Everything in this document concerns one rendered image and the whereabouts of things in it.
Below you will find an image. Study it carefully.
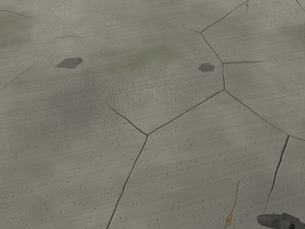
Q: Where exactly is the right robot hand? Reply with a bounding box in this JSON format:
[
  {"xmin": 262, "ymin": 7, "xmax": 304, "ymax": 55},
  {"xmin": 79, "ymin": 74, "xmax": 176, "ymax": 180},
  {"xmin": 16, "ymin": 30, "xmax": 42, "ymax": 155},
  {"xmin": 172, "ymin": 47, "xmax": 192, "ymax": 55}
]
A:
[{"xmin": 256, "ymin": 213, "xmax": 305, "ymax": 229}]

